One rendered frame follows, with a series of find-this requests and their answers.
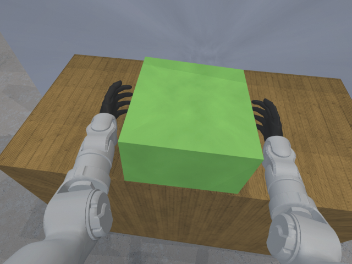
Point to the left robot hand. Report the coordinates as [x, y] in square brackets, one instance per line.
[110, 103]

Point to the right robot upper arm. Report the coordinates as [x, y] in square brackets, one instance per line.
[294, 239]

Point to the right robot hand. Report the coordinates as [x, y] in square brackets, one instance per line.
[271, 120]

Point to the left robot upper arm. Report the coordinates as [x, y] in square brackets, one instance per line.
[74, 222]

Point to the robot left forearm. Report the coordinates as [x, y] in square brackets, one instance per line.
[94, 160]

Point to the robot right forearm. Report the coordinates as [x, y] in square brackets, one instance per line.
[284, 183]

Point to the carton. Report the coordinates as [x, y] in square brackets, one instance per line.
[190, 125]

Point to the pedestal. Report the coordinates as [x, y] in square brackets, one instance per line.
[316, 117]

